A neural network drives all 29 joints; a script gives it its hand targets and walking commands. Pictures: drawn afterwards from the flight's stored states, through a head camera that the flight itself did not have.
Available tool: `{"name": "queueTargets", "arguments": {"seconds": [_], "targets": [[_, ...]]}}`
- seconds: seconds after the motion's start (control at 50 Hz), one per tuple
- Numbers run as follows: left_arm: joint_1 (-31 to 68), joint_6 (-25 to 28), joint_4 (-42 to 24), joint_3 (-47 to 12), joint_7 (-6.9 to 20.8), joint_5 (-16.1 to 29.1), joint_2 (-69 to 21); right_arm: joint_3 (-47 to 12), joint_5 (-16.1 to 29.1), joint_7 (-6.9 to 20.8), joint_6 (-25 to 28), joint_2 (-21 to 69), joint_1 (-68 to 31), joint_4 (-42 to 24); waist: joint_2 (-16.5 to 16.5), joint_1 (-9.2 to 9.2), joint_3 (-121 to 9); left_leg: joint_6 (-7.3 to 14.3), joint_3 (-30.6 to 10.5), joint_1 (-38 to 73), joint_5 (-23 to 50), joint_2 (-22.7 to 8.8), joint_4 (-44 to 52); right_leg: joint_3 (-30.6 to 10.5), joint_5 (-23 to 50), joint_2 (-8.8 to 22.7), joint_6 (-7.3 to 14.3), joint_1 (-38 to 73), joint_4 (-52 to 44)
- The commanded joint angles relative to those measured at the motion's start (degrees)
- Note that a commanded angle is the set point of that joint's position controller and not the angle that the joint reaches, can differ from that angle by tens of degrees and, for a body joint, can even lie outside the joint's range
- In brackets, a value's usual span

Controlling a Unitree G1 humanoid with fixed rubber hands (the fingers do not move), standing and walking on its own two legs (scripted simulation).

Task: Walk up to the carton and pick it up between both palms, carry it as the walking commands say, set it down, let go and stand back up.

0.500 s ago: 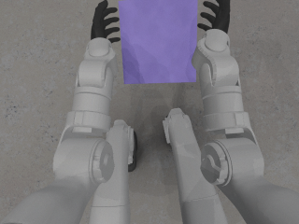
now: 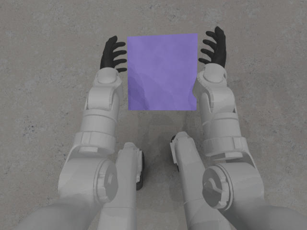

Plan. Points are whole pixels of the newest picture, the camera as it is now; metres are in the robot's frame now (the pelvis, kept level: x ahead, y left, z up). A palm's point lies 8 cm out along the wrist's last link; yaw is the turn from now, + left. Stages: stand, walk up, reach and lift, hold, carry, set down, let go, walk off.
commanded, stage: reach and lift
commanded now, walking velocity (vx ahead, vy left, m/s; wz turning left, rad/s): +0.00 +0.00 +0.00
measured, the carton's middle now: (163, 76) +0.47 -0.06 -0.15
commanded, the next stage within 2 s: none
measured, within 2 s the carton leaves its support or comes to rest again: neither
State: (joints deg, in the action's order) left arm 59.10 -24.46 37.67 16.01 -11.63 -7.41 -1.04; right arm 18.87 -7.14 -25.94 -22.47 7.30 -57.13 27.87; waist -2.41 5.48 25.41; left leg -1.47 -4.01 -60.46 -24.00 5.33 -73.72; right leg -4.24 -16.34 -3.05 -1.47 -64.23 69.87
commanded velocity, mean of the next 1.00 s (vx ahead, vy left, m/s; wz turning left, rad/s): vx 0.00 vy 0.00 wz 0.00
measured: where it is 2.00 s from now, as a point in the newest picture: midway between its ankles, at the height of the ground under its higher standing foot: (159, 169)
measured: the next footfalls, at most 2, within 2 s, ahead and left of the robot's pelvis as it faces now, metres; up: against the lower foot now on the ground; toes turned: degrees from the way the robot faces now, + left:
none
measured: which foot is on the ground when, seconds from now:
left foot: down 0.00-1.00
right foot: down 0.00-1.00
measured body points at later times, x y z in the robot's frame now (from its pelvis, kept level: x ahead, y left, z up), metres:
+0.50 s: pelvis +0.08 +0.00 +0.09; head +0.15 -0.01 +0.53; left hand +0.48 +0.08 +0.07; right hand +0.45 -0.17 +0.09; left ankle +0.12 +0.12 -0.61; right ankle +0.17 -0.12 -0.61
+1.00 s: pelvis +0.12 +0.01 +0.13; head +0.16 +0.01 +0.58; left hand +0.46 +0.09 +0.12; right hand +0.45 -0.17 +0.14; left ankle +0.12 +0.12 -0.61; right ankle +0.17 -0.12 -0.61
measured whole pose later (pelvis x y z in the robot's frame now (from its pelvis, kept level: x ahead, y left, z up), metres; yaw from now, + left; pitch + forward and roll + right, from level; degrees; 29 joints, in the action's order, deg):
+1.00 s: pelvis +0.12 +0.01 +0.13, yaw +0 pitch +3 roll +0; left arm 22.7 -29.3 28.7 11.7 -5.3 -13.9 -11.1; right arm 19.0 -16.0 -5.8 -27.7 11.3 -23.2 23.5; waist -0.9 6.0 0.8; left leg 1.0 -6.3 -16.4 -14.4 3.5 -27.8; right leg -4.4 -8.5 -1.0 -1.3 -19.7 24.8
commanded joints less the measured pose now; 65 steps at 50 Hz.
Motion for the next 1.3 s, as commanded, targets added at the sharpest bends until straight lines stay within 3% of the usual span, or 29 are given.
{"name": "queueTargets", "arguments": {"seconds": [0.0, 0.02, 0.06, 0.08, 0.1, 0.14, 0.18, 0.26, 0.34, 0.46, 0.48, 0.54, 0.58, 0.6, 0.64, 0.68, 0.74, 0.8, 0.84, 0.86, 0.88, 0.94, 0.96, 1.0, 1.04, 1.08, 1.12, 1.2, 1.28], "targets": [[46.52, 5.96, -10.33, -34.05, 23.17, 11.84, -62.99, -43.21, 12.09, 34.31, -1.35, 61.62, -37.6, -0.37, 0.81, -0.4, -120.52, 2.51, -0.11, 14.14, 4.08, 3.47, 14.43, 0.22, 4.39, -3.42, -0.03, 46.1, -9.17], [51.02, 6.49, -15.46, -35.04, 23.11, 12.98, -63.03, -43.87, 12.88, 34.31, -1.55, 63.25, -39.43, -1.18, 1.15, -0.43, -122.26, 2.76, -0.13, 16.41, 2.29, 3.53, 15.36, 0.04, 1.5, -3.52, 0.19, 48.94, -10.59], [48.47, 5.82, -5.14, -29.32, 23.62, 9.07, -61.07, -37.71, 8.02, 34.81, -2.27, 61.24, -35.67, 8.7, 4.18, 1.2, -106.59, 3.15, -0.85, 10.26, -6.8, 2.42, 16.95, 0.42, -8.58, -3.07, 0.54, 39.69, -12.64], [45.34, 6.18, -6.04, -29.8, 23.82, 9.95, -61.94, -41.98, 10.63, 34.73, -2.24, 64.38, -35.61, 5.02, 4.17, -2.03, -111.92, 3.52, 0.25, 15.31, -2.22, 2.84, 17.29, -0.02, -4.9, -3.08, -0.57, 46.31, -12.88], [43.22, 5.76, -6.14, -32.0, 23.41, 9.36, -65.89, -37.96, 8.85, 35.0, -2.24, 64.4, -29.18, 9.8, 0.34, 1.19, -108.96, 2.29, -0.41, 15.59, 0.89, 3.21, 18.77, 1.04, 1.86, -3.35, 0.47, 46.03, -12.74], [36.51, 5.37, 7.46, -22.29, 24.22, 4.03, -65.72, -30.76, 4.29, 34.83, -1.95, 64.55, -27.96, 15.7, 1.96, 1.41, -88.09, 3.2, 0.16, 8.36, -4.4, 2.65, 20.01, 1.12, -4.93, -2.83, 0.11, 38.61, -15.44], [39.34, 6.73, -4.57, -24.88, 23.4, 6.07, -66.78, -31.65, 6.23, 35.51, -1.86, 68.7, -26.18, 11.55, 2.54, 0.13, -95.43, 2.9, -0.05, 17.57, 5.04, 2.9, 21.67, 1.8, 6.53, -3.68, -0.35, 45.33, -15.78], [32.68, 6.47, 5.69, -15.76, 23.85, 0.21, -66.46, -24.46, 0.12, 35.84, -1.6, 66.51, -21.12, 20.27, 3.04, 0.37, -67.88, 3.58, -0.39, 11.77, -6.79, 2.55, 26.92, 0.01, -8.61, -2.91, 0.52, 38.79, -23.31], [27.08, 7.15, 8.91, -12.63, 23.59, -3.41, -63.11, -16.78, -4.04, 36.43, -1.18, 65.31, -13.74, 26.61, 1.35, 0.59, -56.32, 2.58, -1.63, 16.79, -3.97, 0.91, 32.41, 0.78, -5.05, -2.84, 1.42, 38.87, -27.42], [11.24, 7.13, 11.54, -10.48, 22.45, -7.13, -62.25, -18.44, -5.57, 35.44, -0.85, 64.65, -5.54, 21.69, 1.64, -2.31, -52.87, 3.38, -1.1, 22.42, 10.77, 1.67, 37.16, 0.36, 13.05, -2.77, 0.75, 48.61, -30.38], [12.35, 7.08, 11.87, -10.92, 23.35, -5.51, -63.89, -18.15, -6.53, 35.01, -0.11, 62.74, -4.46, 20.87, 2.44, 0.31, -51.4, 3.17, -1.44, 21.18, 9.38, 1.91, 37.49, -0.68, 12.33, -2.41, 1.17, 48.62, -31.78], [18.92, 7.94, -0.85, -20.94, 22.7, -1.77, -64.65, -19.48, -6.52, 35.25, -0.06, 65.61, 0.71, 20.11, -1.39, 2.12, -57.58, 2.38, -2.37, 29.71, 12.74, 1.6, 41.06, 0.99, 16.86, -3.31, 1.39, 54.72, -33.38], [17.66, 9.22, -1.59, -20.9, 22.79, -1.24, -66.62, -24.96, -4.78, 34.77, 0.88, 64.1, -6.73, 9.58, 2.14, 0.93, -56.69, 3.47, -1.9, 27.73, 12.01, 2.57, 41.66, -0.15, 16.64, -2.94, 0.78, 58.59, -34.3], [12.95, 8.94, -4.67, -24.47, 22.67, -0.95, -66.31, -29.35, -2.74, 34.73, 0.25, 67.21, -1.96, 6.05, 2.07, -0.15, -63.51, 3.25, -2.11, 31.95, 19.35, 2.98, 42.06, -0.82, 27.53, -2.34, 0.15, 64.45, -33.9], [10.48, 8.24, -2.87, -24.48, 22.69, -1.74, -64.27, -28.77, -3.27, 34.45, 0.02, 65.29, 0.79, 8.3, 0.96, -0.57, -58.07, 3.2, -2.34, 28.43, 17.9, 2.84, 42.85, -0.84, 27.98, -1.4, 0.23, 62.49, -34.26], [12.04, 8.09, -6.74, -29.67, 22.32, 1.2, -66.48, -28.22, -3.34, 34.59, -0.31, 65.4, 4.92, 8.26, 1.14, 2.85, -59.22, 2.97, -3.42, 35.15, 20.85, 2.3, 44.18, 0.11, 27.88, -1.83, 0.6, 62.21, -36.38], [7.83, 7.4, -8.41, -32.88, 22.8, 3.92, -68.45, -36.47, 0.92, 34.98, -0.84, 66.8, 1.75, -0.94, 4.4, 0.55, -67.9, 3.28, -3.14, 42.03, 21.5, 2.12, 44.84, -1.06, 30.27, -1.39, -0.07, 68.63, -37.22], [4.69, 4.64, -9.09, -32.03, 21.8, 2.15, -67.78, -32.87, -0.44, 35.95, -3.47, 64.47, 7.19, 4.01, 1.2, -0.23, -56.27, 2.56, -3.73, 40.31, 20.97, 1.63, 48.29, 1.47, 25.04, -2.7, 0.28, 64.01, -39.18], [6.53, 3.61, -9.14, -31.46, 22.55, 3.22, -66.57, -30.33, -1.54, 36.61, -5.23, 63.82, 8.59, 8.16, 4.52, 2.87, -55.08, 2.79, -4.34, 44.2, 18.69, 1.02, 48.89, 1.18, 22.3, -2.48, -0.23, 62.36, -41.16], [5.27, 3.79, -15.67, -35.33, 22.1, 4.97, -67.6, -35.17, 1.11, 36.81, -5.89, 67.69, 11.06, 4.25, 4.02, 0.27, -60.47, 2.55, -4.45, 47.69, 28.61, 0.57, 49.68, 0.7, 30.25, -3.32, -0.29, 68.26, -41.11], [2.77, 2.82, -12.52, -31.1, 22.32, 2.72, -65.3, -32.75, -0.51, 36.77, -6.17, 64.36, 11.39, 4.72, 3.37, -0.61, -55.29, 2.48, -2.86, 42.78, 24.0, 2.07, 49.39, 0.73, 30.24, -2.67, -0.4, 67.31, -41.64], [1.71, 0.88, -16.77, -35.96, 21.63, 5.95, -69.21, -30.95, -0.32, 37.2, -7.15, 63.41, 16.98, 5.82, 0.85, 2.68, -54.17, 0.63, -4.93, 48.4, 35.57, 0.03, 49.67, 0.33, 32.89, -2.67, 0.74, 65.77, -43.25], [1.3, 0.89, -21.95, -40.04, 21.75, 8.14, -69.32, -37.14, 4.22, 37.46, -7.9, 66.35, 15.9, -0.16, 1.69, 0.18, -60.57, 1.12, -4.24, 52.38, 39.12, 0.06, 50.82, 0.64, 36.53, -3.04, 0.15, 71.4, -43.75], [-5.34, -1.71, -15.28, -35.63, 21.82, 5.36, -67.22, -34.8, 3.63, 37.52, -9.51, 60.61, 13.63, -2.21, 2.65, -0.04, -50.69, 1.14, -3.92, 48.76, 35.68, -0.35, 51.49, -0.18, 34.05, -2.15, -0.29, 69.15, -44.78], [-1.48, -2.32, -22.66, -40.46, 22.36, 8.66, -69.16, -41.63, 7.88, 37.67, -10.03, 64.31, 9.57, -10.02, 1.22, -1.39, -59.25, 1.46, -3.57, 55.76, 34.73, 0.45, 51.86, 0.14, 34.21, -2.45, -0.48, 73.45, -44.84], [-2.3, -4.58, -16.11, -34.26, 22.76, 6.11, -66.21, -31.76, 1.71, 36.98, -12.88, 59.01, 13.26, -1.49, 4.18, 2.26, -43.19, 1.99, -4.14, 48.7, 25.43, -0.12, 53.24, 0.47, 24.08, -2.02, 0.06, 65.43, -47.01], [2.09, -5.53, -21.04, -38.0, 22.98, 9.13, -68.37, -32.49, 2.75, 37.54, -14.26, 60.74, 15.32, -0.38, 0.15, 3.04, -45.06, 1.04, -4.38, 52.83, 24.36, -0.64, 53.96, 0.7, 20.4, -2.38, 1.12, 65.84, -47.46], [-1.87, -7.95, -14.76, -32.96, 23.27, 6.41, -67.08, -37.28, 7.63, 37.85, -16.09, 63.75, 4.65, -6.89, 2.25, -2.47, -46.6, 2.24, -2.77, 50.71, 21.69, 0.16, 54.73, 1.44, 24.88, -1.79, -0.64, 72.87, -46.63], [2.68, -8.68, -19.08, -33.8, 23.19, 7.95, -66.03, -34.12, 5.72, 37.35, -17.63, 63.38, 8.9, -2.43, 3.87, 0.12, -44.46, 2.04, -2.77, 52.61, 21.73, -0.22, 54.44, 1.9, 21.76, -1.61, 0.02, 69.69, -47.25]]}}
